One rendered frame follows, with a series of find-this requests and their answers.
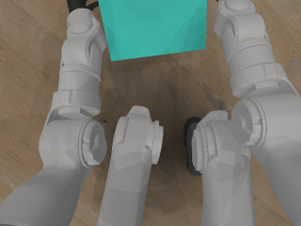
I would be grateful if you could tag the robot right thigh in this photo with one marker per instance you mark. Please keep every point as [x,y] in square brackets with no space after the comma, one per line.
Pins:
[226,176]

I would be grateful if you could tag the robot right foot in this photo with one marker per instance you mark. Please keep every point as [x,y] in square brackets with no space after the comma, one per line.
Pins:
[188,131]

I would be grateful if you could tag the robot left forearm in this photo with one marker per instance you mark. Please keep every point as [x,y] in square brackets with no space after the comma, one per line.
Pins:
[77,96]

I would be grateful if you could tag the robot left upper arm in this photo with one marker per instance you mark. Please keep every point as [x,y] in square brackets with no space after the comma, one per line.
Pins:
[68,149]

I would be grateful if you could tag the carton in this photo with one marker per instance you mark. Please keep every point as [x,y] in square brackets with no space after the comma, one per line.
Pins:
[147,28]

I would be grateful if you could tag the robot right upper arm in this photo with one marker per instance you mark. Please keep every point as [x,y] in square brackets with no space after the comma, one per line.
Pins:
[270,126]

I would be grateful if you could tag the robot right forearm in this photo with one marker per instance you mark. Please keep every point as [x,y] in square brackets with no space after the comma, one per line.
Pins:
[248,51]

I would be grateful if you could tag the robot left hand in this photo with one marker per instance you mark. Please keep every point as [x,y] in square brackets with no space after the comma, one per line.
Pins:
[75,4]

